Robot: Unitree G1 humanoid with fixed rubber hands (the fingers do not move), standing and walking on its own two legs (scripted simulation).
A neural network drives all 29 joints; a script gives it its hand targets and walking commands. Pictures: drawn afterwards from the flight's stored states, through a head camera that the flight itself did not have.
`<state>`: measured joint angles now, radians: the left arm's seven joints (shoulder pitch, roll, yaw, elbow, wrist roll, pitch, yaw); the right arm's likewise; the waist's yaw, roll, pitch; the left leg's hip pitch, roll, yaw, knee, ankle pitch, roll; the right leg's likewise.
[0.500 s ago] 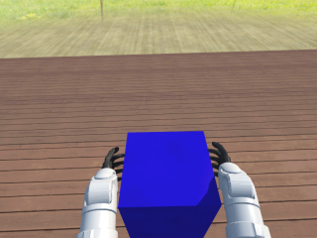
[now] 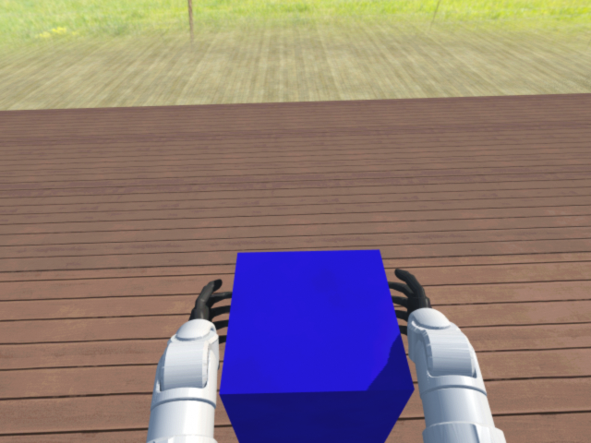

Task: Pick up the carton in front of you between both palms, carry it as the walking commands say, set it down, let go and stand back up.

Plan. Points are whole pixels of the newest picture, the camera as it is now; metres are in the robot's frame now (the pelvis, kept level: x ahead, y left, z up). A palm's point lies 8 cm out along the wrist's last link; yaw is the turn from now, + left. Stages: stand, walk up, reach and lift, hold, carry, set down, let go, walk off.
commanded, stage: hold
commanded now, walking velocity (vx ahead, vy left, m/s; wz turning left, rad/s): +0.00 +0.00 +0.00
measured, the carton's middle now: (310, 355) +0.28 +0.00 -0.03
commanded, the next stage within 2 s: carry in 0.34 s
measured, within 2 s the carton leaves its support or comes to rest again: neither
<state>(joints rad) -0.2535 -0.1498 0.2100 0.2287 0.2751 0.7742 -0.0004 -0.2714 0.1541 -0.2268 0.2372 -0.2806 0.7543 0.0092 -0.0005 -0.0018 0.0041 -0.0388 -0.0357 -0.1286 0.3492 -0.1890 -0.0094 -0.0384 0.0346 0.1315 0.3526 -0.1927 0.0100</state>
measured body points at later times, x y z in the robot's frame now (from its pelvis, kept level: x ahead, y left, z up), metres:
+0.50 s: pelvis +0.01 -0.01 -0.01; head -0.03 -0.01 +0.44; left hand +0.31 +0.15 +0.05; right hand +0.31 -0.16 +0.05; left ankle +0.01 +0.13 -0.75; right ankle +0.01 -0.13 -0.74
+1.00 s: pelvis +0.22 -0.02 +0.00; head +0.22 -0.02 +0.45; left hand +0.50 +0.12 +0.07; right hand +0.49 -0.18 +0.08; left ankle +0.11 +0.09 -0.75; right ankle +0.29 -0.14 -0.71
